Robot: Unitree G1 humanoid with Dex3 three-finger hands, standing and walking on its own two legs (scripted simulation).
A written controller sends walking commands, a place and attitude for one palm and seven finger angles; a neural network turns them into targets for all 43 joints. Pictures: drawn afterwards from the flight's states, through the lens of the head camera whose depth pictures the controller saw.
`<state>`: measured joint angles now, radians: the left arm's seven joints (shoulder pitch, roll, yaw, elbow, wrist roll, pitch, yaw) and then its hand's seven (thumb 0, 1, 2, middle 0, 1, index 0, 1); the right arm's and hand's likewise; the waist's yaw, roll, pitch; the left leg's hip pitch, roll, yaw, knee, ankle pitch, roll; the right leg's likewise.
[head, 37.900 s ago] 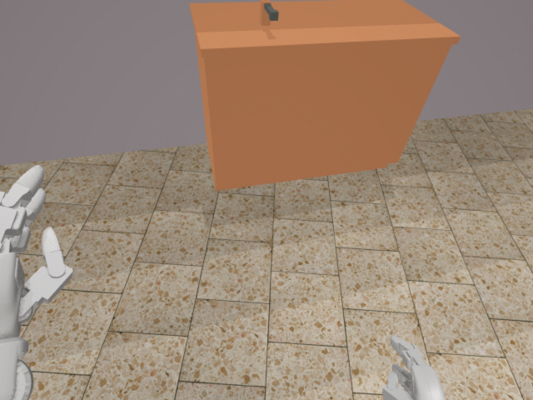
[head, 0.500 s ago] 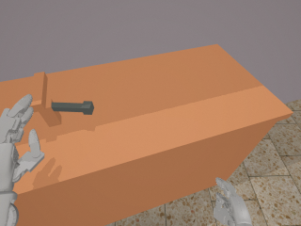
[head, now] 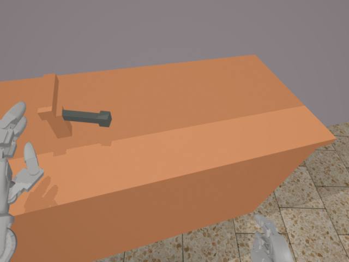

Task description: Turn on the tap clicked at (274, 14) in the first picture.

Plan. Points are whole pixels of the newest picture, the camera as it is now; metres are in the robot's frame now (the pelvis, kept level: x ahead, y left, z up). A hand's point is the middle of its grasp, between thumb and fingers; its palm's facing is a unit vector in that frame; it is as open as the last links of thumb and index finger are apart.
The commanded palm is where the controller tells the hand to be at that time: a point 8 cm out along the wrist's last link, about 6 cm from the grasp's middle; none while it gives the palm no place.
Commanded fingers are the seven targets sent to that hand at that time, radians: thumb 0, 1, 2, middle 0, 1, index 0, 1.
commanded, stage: come to a stop and stand still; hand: left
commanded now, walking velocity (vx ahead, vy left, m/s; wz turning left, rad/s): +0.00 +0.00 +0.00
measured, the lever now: (104, 118) +0.41 +0.21 +0.08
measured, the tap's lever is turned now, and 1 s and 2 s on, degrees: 70 70 70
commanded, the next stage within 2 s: look again from close up in 0.34 s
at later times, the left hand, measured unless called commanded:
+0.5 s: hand (31, 165) +0.23 +0.26 +0.16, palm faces +0.41 -0.84 -0.35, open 7.4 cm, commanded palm +0.17 +0.29 +0.17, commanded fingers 0.00 0.90 0.90 -0.20 -0.30 -0.20 -0.30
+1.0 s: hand (25, 145) +0.25 +0.27 +0.19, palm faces +0.44 -0.85 -0.29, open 7.4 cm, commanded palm +0.17 +0.29 +0.17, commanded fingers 0.00 0.90 0.90 -0.20 -0.30 -0.20 -0.30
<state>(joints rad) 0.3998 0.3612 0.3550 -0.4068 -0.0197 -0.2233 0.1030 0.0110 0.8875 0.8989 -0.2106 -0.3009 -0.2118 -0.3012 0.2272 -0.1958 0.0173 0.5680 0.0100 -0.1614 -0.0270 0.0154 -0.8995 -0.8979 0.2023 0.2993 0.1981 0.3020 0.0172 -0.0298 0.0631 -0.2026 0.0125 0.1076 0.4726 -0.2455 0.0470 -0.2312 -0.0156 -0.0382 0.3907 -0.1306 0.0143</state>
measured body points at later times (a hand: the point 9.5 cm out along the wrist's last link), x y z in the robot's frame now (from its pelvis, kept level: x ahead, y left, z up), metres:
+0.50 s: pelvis +0.01 +0.01 +0.00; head +0.04 +0.04 +0.45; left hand +0.20 +0.31 +0.18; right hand +0.21 -0.20 -0.06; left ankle +0.01 +0.08 -0.74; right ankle +0.05 -0.13 -0.74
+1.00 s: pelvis +0.01 -0.01 +0.00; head +0.01 -0.01 +0.45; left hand +0.22 +0.32 +0.20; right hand +0.21 -0.21 -0.09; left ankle +0.01 +0.08 -0.74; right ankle +0.05 -0.13 -0.74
